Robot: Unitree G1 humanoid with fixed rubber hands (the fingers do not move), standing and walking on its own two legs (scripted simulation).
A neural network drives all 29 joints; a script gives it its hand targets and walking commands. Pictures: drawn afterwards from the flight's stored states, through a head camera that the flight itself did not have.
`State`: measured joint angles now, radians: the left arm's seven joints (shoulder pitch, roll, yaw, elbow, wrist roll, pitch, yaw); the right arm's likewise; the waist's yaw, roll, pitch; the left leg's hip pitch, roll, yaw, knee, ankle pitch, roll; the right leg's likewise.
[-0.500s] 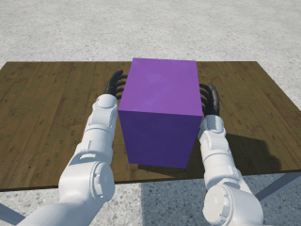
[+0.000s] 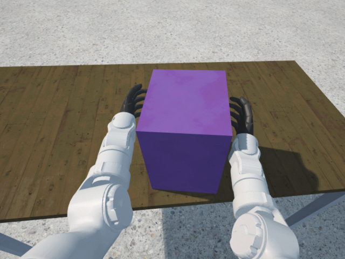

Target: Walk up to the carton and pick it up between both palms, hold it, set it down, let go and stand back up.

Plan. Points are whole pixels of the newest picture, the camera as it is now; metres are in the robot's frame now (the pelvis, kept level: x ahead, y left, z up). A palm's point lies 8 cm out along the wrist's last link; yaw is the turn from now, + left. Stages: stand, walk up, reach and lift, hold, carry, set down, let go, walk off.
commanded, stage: set down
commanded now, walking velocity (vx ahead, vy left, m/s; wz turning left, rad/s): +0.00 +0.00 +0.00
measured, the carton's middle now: (186, 133) +0.42 -0.06 +0.03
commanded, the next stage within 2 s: none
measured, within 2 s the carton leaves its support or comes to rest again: rests again in 0.46 s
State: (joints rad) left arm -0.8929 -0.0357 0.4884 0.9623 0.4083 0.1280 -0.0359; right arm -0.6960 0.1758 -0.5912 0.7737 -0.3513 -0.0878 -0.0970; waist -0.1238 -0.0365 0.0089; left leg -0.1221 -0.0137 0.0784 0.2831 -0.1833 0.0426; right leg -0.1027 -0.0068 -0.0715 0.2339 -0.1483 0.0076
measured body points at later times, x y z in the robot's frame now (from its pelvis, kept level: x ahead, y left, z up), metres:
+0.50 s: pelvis -0.01 +0.00 +0.00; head +0.02 +0.01 +0.45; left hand +0.45 +0.07 +0.10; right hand +0.38 -0.20 +0.09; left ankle -0.02 +0.08 -0.75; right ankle -0.02 -0.12 -0.75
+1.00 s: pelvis +0.00 +0.00 +0.00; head +0.04 +0.01 +0.45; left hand +0.45 +0.06 +0.09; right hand +0.37 -0.21 +0.08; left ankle -0.02 +0.08 -0.75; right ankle -0.02 -0.12 -0.75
